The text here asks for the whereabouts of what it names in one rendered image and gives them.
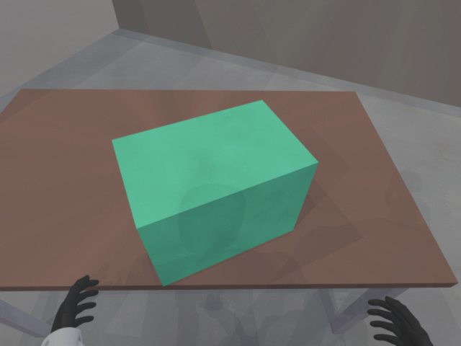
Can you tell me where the left robot hand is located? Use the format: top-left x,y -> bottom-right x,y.
51,275 -> 99,333

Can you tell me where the carton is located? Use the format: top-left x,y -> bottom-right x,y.
112,100 -> 318,287

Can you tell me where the right robot hand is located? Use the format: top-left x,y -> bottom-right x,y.
367,296 -> 433,346

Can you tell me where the table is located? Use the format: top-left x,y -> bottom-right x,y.
0,89 -> 458,337

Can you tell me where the left robot forearm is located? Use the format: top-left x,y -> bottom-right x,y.
41,327 -> 85,346

